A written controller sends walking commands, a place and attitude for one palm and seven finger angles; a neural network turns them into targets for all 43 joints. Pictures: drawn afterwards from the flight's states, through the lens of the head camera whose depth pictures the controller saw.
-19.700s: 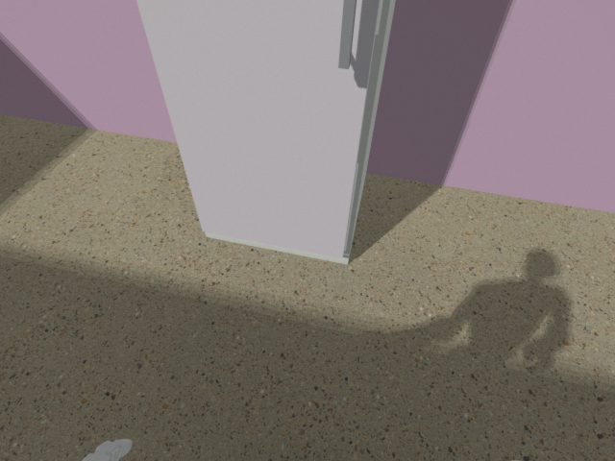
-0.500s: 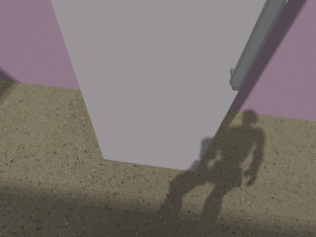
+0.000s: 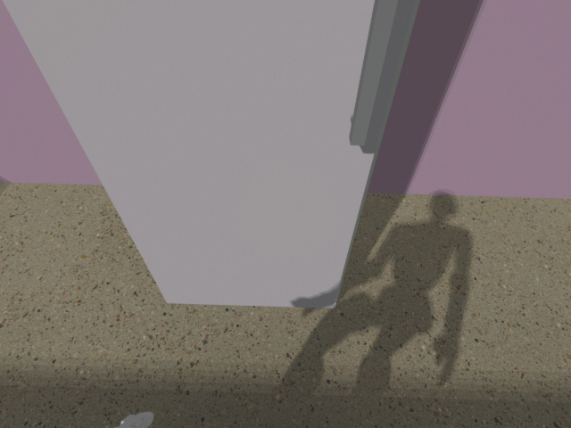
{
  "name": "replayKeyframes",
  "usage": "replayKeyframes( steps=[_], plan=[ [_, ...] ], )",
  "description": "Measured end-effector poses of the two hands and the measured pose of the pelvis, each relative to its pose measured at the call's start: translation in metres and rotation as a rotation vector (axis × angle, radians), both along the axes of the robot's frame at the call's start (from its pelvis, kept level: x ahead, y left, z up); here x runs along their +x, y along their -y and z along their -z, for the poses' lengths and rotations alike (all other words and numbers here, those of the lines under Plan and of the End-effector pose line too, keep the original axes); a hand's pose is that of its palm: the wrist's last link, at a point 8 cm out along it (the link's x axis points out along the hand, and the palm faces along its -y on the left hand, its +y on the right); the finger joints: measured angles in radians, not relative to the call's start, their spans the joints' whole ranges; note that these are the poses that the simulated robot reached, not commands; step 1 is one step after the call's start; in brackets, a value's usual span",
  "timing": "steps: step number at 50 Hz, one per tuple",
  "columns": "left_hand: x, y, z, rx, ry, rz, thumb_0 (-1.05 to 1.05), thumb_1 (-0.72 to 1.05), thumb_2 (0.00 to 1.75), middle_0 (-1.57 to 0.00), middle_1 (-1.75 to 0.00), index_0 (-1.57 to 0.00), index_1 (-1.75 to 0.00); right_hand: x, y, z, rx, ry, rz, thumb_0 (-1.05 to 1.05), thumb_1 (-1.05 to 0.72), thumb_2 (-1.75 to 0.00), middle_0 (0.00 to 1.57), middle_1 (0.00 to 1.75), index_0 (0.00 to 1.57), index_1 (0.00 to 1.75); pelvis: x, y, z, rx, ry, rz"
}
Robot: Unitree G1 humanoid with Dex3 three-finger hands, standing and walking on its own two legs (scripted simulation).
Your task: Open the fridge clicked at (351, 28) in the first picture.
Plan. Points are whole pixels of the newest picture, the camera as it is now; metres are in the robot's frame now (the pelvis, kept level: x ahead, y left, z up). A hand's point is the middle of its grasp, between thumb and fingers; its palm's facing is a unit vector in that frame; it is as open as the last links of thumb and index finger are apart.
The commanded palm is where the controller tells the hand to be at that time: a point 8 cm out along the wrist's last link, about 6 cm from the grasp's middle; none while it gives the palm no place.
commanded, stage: look again from close up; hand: right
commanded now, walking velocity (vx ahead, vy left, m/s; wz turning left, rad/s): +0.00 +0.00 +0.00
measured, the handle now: (370, 54) +0.57 -0.11 +0.25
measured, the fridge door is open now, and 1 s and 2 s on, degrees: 0 0 0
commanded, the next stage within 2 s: none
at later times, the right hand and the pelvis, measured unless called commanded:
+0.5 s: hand out of the picture -0.12 -0.24 -0.17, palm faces +0.07 +0.98 -0.20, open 7.4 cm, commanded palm none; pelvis -0.09 -0.06 +0.00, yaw +1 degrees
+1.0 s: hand out of the picture -0.16 -0.28 -0.17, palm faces +0.03 +0.99 -0.17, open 7.3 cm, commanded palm none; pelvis -0.19 -0.11 +0.01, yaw +2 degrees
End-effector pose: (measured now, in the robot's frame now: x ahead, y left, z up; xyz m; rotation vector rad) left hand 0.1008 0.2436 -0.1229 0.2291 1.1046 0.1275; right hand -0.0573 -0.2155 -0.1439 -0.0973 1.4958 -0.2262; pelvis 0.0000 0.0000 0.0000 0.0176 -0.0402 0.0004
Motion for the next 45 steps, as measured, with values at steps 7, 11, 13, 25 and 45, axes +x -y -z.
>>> replayKeyframes(
  steps=[7, 11, 13, 25, 45],
  plan=[
    [-0.012, 0.054, -0.001, -0.056, 0.11, 0.018, 0.01, 0.91, 0.9, -0.2, -0.3, -0.2, -0.3, 0.023, 0.047, 0.002, -0.047, 0.15, -0.046, 0.01, -0.91, -0.9, 0.2, 0.3, 0.2, 0.3, -0.023, 0.029, 0.004, -0.029, 0.045, -0.019],
    [-0.042, 0.074, 0.009, -0.096, 0.084, 0.005, 0.01, 0.91, 0.9, -0.2, -0.3, -0.2, -0.3, 0.028, 0.06, -0.006, -0.059, 0.236, -0.066, 0.01, -0.91, -0.9, 0.19, 0.3, 0.2, 0.3, -0.041, 0.044, 0.005, -0.017, 0.051, -0.005],
    [-0.057, 0.075, 0.009, -0.093, 0.082, -0.029, -0.01, 0.93, 0.9, -0.21, -0.3, -0.2, -0.3, 0.025, 0.064, -0.011, -0.055, 0.259, -0.077, 0.01, -0.91, -0.9, 0.19, 0.3, 0.2, 0.3, -0.049, 0.05, 0.003, -0.009, 0.047, -0.008],
    [-0.18, 0.059, 0.012, -0.017, -0.129, -0.116, 0.0, 0.92, 0.9, -0.2, -0.3, -0.2, -0.3, -0.067, 0.069, -0.007, -0.012, 0.127, -0.043, 0.0, -0.91, -0.9, 0.19, 0.3, 0.2, 0.3, -0.093, 0.065, -0.003, -0.003, 0.02, -0.026],
    [-0.336, 0.143, 0.005, -0.063, -0.306, -0.206, 0.01, 0.91, 0.9, -0.2, -0.3, -0.2, -0.3, -0.109, 0.097, 0.005, 0.059, 0.174, -0.087, 0.01, -0.91, -0.9, 0.2, 0.3, 0.2, 0.3, -0.174, 0.101, -0.007, -0.01, -0.01, -0.029]
  ],
)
